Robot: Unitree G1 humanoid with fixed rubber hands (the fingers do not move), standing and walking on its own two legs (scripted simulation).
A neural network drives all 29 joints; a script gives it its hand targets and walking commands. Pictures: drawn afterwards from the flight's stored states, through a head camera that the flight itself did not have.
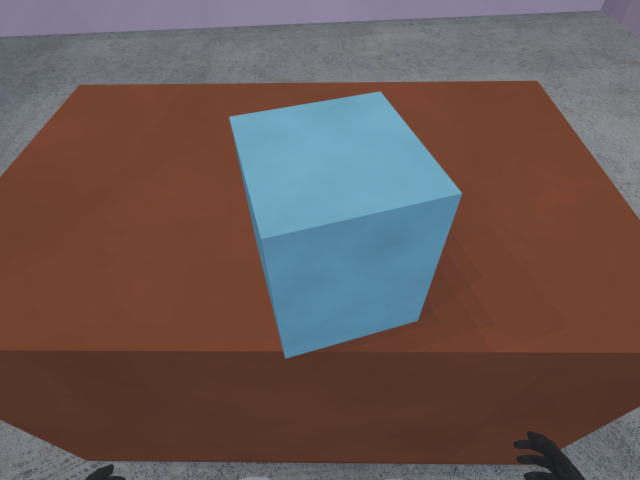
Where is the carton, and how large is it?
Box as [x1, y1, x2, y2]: [229, 91, 461, 358]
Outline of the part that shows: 380,91 229,117 256,242 285,358 415,321 418,318 458,204 461,192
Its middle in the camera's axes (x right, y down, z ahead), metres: +0.01 -0.02 +0.52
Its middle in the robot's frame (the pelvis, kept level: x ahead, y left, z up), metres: +0.41 -0.01 +0.09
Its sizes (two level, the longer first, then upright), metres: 0.210 0.200 0.250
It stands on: a pedestal, 0.71 m high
